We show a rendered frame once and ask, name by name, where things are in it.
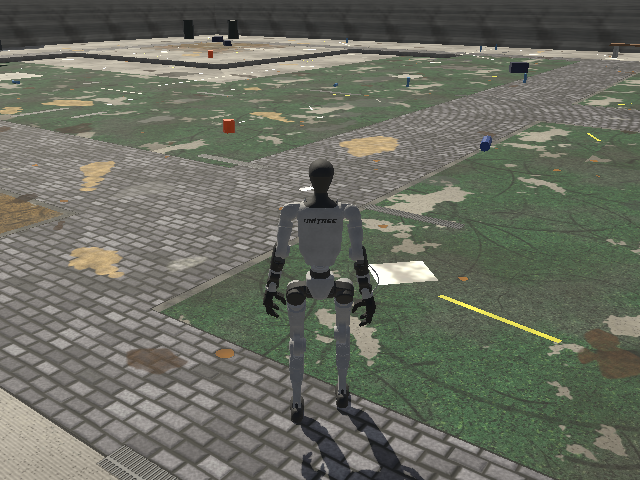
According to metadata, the robot right upper arm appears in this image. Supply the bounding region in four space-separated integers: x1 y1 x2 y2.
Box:
341 203 364 261

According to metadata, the right robot forearm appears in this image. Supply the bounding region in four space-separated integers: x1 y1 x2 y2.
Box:
354 246 373 299

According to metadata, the left robot forearm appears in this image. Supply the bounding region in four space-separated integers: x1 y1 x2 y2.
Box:
265 243 285 292

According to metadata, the robot right hand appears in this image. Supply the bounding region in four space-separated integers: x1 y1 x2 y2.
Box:
352 296 376 327

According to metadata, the robot left hand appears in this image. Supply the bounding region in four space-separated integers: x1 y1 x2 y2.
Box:
263 290 286 318

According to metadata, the robot left upper arm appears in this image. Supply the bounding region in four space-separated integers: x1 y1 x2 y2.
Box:
275 202 300 258

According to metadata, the robot right thigh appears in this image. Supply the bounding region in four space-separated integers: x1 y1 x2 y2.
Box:
334 278 354 343

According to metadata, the right robot shin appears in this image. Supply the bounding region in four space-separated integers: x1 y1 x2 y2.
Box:
336 326 350 394

